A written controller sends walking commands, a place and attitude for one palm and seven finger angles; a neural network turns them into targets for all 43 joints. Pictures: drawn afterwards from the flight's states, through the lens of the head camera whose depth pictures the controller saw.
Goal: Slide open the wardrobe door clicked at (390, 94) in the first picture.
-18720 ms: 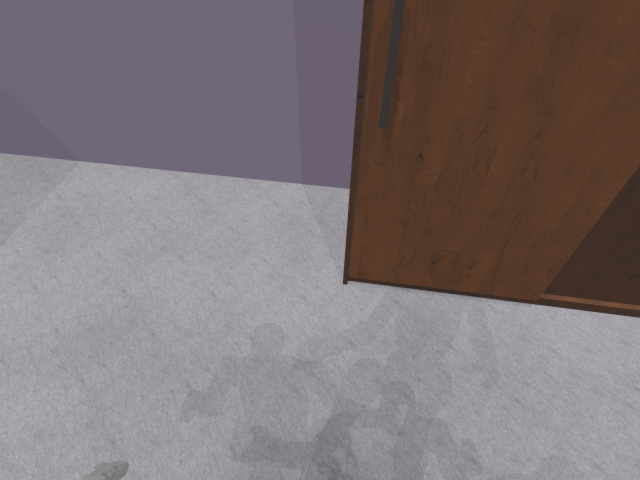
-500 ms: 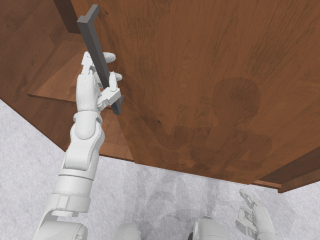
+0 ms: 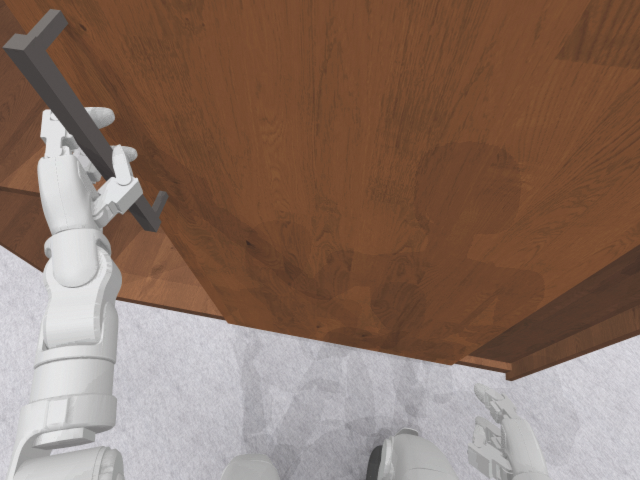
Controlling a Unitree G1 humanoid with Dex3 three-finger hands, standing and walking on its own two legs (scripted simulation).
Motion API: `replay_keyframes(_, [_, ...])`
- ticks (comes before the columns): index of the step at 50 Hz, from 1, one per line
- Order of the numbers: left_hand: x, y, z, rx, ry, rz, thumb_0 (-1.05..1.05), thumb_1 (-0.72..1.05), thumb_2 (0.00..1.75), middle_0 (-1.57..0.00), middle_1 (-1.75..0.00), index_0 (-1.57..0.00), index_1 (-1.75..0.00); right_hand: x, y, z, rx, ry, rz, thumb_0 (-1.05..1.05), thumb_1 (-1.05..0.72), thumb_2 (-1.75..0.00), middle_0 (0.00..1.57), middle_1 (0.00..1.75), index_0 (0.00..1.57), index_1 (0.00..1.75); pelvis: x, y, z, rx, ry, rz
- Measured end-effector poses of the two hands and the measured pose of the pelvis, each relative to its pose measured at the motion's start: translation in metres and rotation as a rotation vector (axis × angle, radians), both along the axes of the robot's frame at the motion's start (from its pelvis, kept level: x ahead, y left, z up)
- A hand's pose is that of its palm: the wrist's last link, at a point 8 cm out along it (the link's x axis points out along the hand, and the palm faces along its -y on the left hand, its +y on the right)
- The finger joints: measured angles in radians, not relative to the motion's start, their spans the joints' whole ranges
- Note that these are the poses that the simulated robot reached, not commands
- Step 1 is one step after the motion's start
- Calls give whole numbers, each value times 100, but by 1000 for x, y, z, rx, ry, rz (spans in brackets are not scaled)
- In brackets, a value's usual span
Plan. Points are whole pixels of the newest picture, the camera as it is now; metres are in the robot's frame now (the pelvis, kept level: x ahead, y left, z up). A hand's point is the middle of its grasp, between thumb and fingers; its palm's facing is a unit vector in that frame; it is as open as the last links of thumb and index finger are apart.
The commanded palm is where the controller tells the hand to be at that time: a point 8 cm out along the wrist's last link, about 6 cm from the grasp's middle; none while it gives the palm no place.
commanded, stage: stop walking and hold the door there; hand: left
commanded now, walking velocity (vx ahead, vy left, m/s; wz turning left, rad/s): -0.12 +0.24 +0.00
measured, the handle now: (113, 147) +0.41 +0.33 +0.11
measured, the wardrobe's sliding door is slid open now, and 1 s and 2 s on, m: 0.48 0.48 0.48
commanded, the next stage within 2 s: none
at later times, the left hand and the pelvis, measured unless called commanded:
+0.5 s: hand (125, 182) +0.36 +0.29 +0.11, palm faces +0.53 -0.80 -0.26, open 6.4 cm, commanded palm +0.32 +0.31 +0.10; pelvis -0.01 -0.03 -0.01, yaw -4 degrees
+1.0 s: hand (124, 181) +0.36 +0.29 +0.11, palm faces +0.50 -0.82 -0.29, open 6.2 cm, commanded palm +0.32 +0.31 +0.10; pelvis -0.04 -0.02 -0.01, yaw -7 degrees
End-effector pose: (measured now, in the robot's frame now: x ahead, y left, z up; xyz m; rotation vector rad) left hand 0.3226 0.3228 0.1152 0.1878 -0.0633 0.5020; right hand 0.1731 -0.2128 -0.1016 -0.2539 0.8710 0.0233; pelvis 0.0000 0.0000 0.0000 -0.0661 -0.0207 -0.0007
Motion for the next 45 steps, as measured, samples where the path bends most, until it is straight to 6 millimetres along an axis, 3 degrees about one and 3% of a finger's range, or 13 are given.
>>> replay_keyframes(5, [-2, 4, 6, 170, 89, 60, -10, 68, 84, -38, -131, -18, -136, 13, -33, -15, 65, -83, -68, 1, -90, -90, 20, 30, 20, 30, 16, -35, -19, 48, -7, -26])
replay_keyframes(9, [-3, -1, 8, 154, 130, 132, -11, 67, 83, -38, -128, -21, -135, 14, -68, -23, 39, -126, -165, 1, -90, -90, 20, 30, 20, 30, 11, -39, -20, 82, 3, -39])
replay_keyframes(14, [-3, -4, 10, 100, 148, 173, -9, 67, 83, -36, -125, -25, -135, -14, -100, -13, -40, -110, -229, 1, -91, -90, 20, 30, 20, 30, 2, -41, -13, 114, 3, -40])
replay_keyframes(19, [-3, -2, 8, 58, 112, 142, -8, 68, 83, -34, -129, -26, -133, -55, -116, 0, -140, -72, -242, 1, -91, -90, 20, 30, 20, 30, -6, -36, -15, 88, 7, -32])
replay_keyframes(22, [-4, -1, 6, 52, 93, 109, -7, 69, 83, -32, -130, -23, -130, -79, -116, 4, -169, -43, -275, 1, -91, -90, 19, 30, 20, 30, -12, -31, -16, 72, -6, -45])
replay_keyframes(28, [-4, 1, 9, 56, 128, 78, -6, 71, 81, -30, -127, -21, -131, -119, -95, 1, -125, 9, -315, 1, -91, -90, 19, 30, 20, 30, -15, -30, -9, 62, -4, -84])
replay_keyframes(35, [-4, 0, 12, 51, 166, 85, -6, 71, 82, -30, -124, -22, -135, -150, -83, -13, -78, 46, -375, 1, -90, -90, 20, 30, 20, 30, -30, -27, -8, 61, -4, -109])
replay_keyframes(45, [-3, 1, 14, 35, 189, 68, -5, 71, 81, -29, -124, -24, -137, -186, -84, -14, -114, 92, -406, 1, -90, -90, 20, 30, 20, 30, -40, -16, -6, 77, 3, -123])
